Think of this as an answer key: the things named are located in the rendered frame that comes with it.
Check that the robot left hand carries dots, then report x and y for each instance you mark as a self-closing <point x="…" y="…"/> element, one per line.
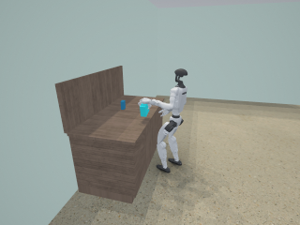
<point x="145" y="100"/>

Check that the robot left upper arm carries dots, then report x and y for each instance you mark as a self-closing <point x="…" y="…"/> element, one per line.
<point x="173" y="94"/>

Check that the right robot foot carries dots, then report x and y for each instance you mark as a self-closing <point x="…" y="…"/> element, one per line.
<point x="172" y="160"/>

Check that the left robot forearm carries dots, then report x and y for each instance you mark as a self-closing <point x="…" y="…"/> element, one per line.
<point x="159" y="103"/>

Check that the left robot thigh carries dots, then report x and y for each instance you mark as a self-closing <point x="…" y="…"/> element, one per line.
<point x="163" y="132"/>

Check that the table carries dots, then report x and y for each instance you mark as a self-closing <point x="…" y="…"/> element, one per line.
<point x="111" y="148"/>

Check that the robot right hand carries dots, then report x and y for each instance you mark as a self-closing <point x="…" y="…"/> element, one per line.
<point x="164" y="112"/>

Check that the sponge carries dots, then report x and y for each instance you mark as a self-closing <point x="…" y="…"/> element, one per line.
<point x="144" y="110"/>

